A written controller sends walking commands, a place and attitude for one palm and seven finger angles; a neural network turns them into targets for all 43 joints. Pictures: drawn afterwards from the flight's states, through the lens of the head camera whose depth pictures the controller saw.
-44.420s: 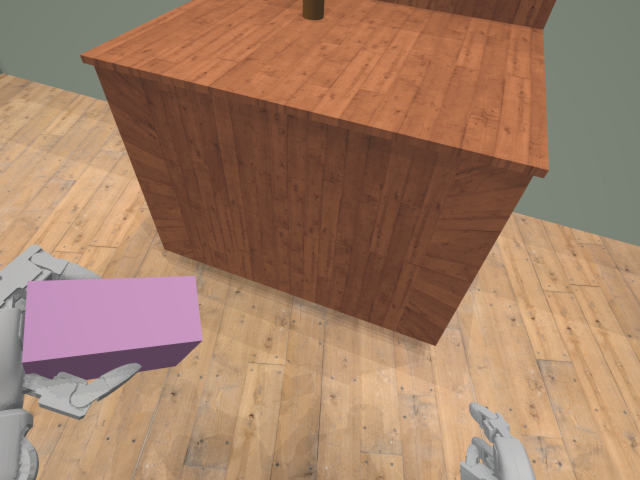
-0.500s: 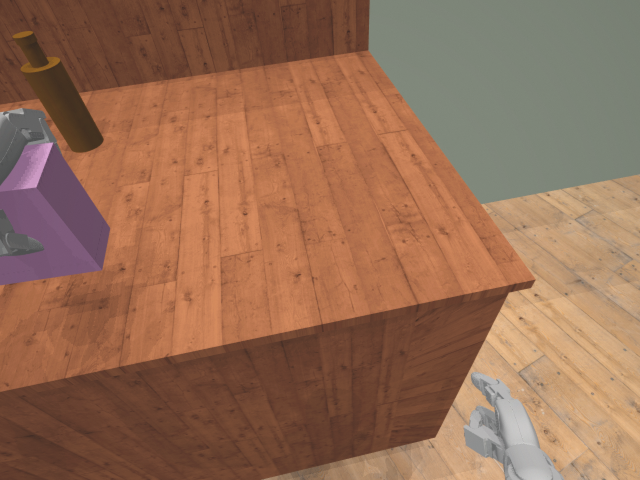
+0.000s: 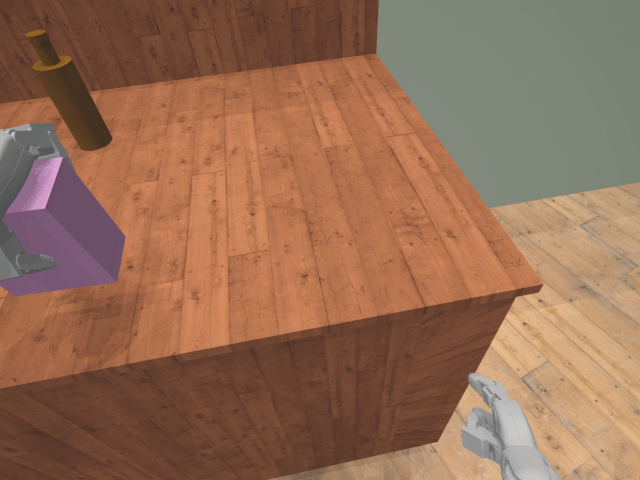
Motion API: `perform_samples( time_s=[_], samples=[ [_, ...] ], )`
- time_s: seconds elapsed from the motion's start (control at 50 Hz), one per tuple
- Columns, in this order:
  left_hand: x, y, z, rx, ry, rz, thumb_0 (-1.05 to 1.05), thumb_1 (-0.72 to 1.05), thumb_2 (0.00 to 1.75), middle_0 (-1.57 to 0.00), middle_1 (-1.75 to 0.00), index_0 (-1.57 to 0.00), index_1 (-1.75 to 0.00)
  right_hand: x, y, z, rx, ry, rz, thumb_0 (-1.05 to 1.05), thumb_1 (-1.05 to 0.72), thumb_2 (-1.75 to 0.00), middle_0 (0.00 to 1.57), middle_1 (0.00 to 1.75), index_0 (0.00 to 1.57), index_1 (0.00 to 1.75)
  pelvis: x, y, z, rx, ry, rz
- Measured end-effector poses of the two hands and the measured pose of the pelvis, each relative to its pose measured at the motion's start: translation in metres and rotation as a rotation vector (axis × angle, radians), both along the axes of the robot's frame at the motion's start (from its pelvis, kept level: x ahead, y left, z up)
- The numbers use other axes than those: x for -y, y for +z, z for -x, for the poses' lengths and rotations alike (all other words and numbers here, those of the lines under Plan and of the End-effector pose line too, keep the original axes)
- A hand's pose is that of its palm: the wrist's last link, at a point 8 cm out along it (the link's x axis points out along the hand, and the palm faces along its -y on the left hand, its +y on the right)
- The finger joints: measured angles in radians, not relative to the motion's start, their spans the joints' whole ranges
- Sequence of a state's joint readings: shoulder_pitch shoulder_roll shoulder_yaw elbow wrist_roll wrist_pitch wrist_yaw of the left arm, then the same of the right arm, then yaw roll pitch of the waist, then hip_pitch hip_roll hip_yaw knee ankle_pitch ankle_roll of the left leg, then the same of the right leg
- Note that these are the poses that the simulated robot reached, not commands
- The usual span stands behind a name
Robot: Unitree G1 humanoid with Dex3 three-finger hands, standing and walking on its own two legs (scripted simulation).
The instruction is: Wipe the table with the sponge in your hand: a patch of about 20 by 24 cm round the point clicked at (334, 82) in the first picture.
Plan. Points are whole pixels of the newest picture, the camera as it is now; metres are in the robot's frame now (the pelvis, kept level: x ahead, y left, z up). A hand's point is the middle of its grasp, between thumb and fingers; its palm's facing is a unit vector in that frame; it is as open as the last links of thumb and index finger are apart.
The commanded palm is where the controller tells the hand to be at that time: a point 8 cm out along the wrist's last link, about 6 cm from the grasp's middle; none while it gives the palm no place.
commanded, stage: bring the sponge back beside the body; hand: left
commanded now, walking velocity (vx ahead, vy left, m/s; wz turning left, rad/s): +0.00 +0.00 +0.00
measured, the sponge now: (50, 244) +0.24 +0.36 +0.19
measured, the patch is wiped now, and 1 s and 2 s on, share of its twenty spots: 0.95 0.95 0.95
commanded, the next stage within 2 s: step back with the hand held close in 1.22 s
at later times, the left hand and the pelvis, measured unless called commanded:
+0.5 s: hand (38, 237) +0.21 +0.31 +0.24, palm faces +0.27 -0.03 -0.96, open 10.5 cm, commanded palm +0.16 +0.29 +0.29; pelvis +0.00 -0.01 +0.00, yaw -1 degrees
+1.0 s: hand (99, 282) +0.20 +0.25 +0.21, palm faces +0.27 -0.14 -0.95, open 10.5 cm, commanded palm +0.14 +0.24 +0.28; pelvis -0.02 -0.04 +0.00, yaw -2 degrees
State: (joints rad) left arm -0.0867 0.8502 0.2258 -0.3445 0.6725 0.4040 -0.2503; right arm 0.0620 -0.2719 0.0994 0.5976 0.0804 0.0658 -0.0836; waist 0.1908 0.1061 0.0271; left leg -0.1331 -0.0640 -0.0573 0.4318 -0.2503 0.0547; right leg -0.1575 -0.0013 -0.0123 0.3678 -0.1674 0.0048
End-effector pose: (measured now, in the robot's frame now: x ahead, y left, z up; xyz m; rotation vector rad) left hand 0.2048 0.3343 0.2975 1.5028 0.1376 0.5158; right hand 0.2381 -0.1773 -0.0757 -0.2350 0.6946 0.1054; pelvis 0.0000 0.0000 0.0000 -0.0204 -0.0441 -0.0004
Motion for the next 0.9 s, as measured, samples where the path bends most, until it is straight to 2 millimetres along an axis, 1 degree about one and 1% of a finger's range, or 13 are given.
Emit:
perform_samples(
  time_s=[0.1, 0.22, 0.32, 0.4, 0.46, 0.52, 0.56, 0.62, 0.66, 0.7, 0.76, 0.84, 0.9],
  samples=[
    [-0.001, -0.02, -0.003, -0.064, 0.048, 0.068, -0.01, -0.56, 1.06, -0.67, -1.32, -0.73, -1.29, 0.0, 0.006, -0.006, 0.031, 0.001, -0.007, 0.01, -0.9, -0.9, 0.2, 0.3, 0.21, 0.3, 0.0, 0.0, 0.002, -0.005, 0.002, -0.006],
    [0.04, -0.045, -0.003, -0.152, -0.104, 0.063, -0.01, -0.56, 1.06, -0.67, -1.32, -0.73, -1.29, -0.001, 0.015, -0.014, 0.082, 0.01, -0.003, 0.01, -0.9, -0.9, 0.2, 0.3, 0.2, 0.3, 0.002, 0.0, 0.001, 0.004, -0.006, -0.009],
    [0.057, -0.025, 0.007, -0.066, -0.167, -0.025, -0.01, -0.56, 1.06, -0.67, -1.32, -0.73, -1.29, -0.001, 0.017, -0.016, 0.081, 0.021, -0.018, 0.01, -0.9, -0.9, 0.2, 0.3, 0.2, 0.3, 0.006, -0.001, 0.0, 0.016, -0.016, -0.007],
    [0.047, -0.002, 0.017, 0.046, -0.098, -0.028, -0.01, -0.56, 1.06, -0.67, -1.32, -0.73, -1.29, 0.001, 0.015, -0.014, 0.062, 0.016, -0.04, 0.01, -0.9, -0.9, 0.2, 0.3, 0.2, 0.3, 0.01, -0.001, 0.0, 0.017, -0.019, -0.005],
    [0.034, -0.001, 0.022, 0.059, -0.019, 0.015, -0.01, -0.56, 1.06, -0.67, -1.32, -0.73, -1.29, 0.005, 0.013, -0.011, 0.049, 0.011, -0.043, 0.01, -0.9, -0.9, 0.2, 0.3, 0.21, 0.3, 0.013, 0.0, 0.002, 0.013, -0.018, -0.006],
    [0.028, -0.019, 0.024, 0.004, 0.035, 0.083, -0.01, -0.56, 1.06, -0.67, -1.32, -0.73, -1.29, 0.011, 0.011, -0.007, 0.046, 0.002, -0.04, 0.01, -0.9, -0.9, 0.2, 0.3, 0.21, 0.3, 0.015, 0.0, 0.004, 0.01, -0.014, -0.009],
    [0.033, -0.037, 0.024, -0.049, 0.029, 0.129, -0.01, -0.56, 1.06, -0.67, -1.32, -0.72, -1.29, 0.016, 0.011, -0.004, 0.054, -0.002, -0.03, 0.01, -0.9, -0.9, 0.2, 0.3, 0.21, 0.3, 0.017, -0.001, 0.006, 0.011, -0.01, -0.011],
    [0.056, -0.061, 0.028, -0.127, -0.044, 0.161, -0.01, -0.56, 1.06, -0.67, -1.32, -0.72, -1.29, 0.021, 0.012, -0.002, 0.073, -0.009, -0.014, 0.01, -0.9, -0.9, 0.2, 0.3, 0.2, 0.3, 0.019, -0.001, 0.008, 0.018, -0.012, -0.014],
    [0.076, -0.067, 0.032, -0.147, -0.126, 0.143, -0.01, -0.56, 1.06, -0.67, -1.32, -0.73, -1.29, 0.024, 0.013, -0.001, 0.087, -0.007, -0.002, 0.01, -0.9, -0.9, 0.2, 0.3, 0.2, 0.3, 0.02, -0.002, 0.008, 0.026, -0.011, -0.016],
    [0.091, -0.064, 0.037, -0.137, -0.195, 0.095, -0.01, -0.56, 1.06, -0.67, -1.32, -0.73, -1.29, 0.025, 0.014, 0.0, 0.094, -0.005, -0.001, 0.01, -0.9, -0.9, 0.2, 0.3, 0.2, 0.3, 0.022, -0.003, 0.008, 0.035, -0.014, -0.016],
    [0.102, -0.044, 0.043, -0.057, -0.237, 0.005, -0.01, -0.56, 1.06, -0.67, -1.32, -0.73, -1.29, 0.025, 0.014, 0.001, 0.094, -0.001, -0.015, 0.01, -0.9, -0.9, 0.2, 0.3, 0.2, 0.3, 0.026, -0.003, 0.009, 0.048, -0.02, -0.015],
    [0.094, -0.012, 0.044, 0.088, -0.176, -0.031, -0.01, -0.56, 1.06, -0.67, -1.32, -0.73, -1.29, 0.026, 0.013, 0.003, 0.084, -0.01, -0.058, 0.01, -0.9, -0.9, 0.2, 0.3, 0.2, 0.3, 0.031, -0.003, 0.011, 0.053, -0.029, -0.014],
    [0.083, -0.006, 0.044, 0.132, -0.102, 0.013, -0.01, -0.56, 1.06, -0.67, -1.32, -0.73, -1.29, 0.03, 0.013, 0.006, 0.086, -0.024, -0.081, 0.01, -0.9, -0.9, 0.2, 0.3, 0.2, 0.3, 0.035, -0.002, 0.012, 0.045, -0.029, -0.017]
  ],
)
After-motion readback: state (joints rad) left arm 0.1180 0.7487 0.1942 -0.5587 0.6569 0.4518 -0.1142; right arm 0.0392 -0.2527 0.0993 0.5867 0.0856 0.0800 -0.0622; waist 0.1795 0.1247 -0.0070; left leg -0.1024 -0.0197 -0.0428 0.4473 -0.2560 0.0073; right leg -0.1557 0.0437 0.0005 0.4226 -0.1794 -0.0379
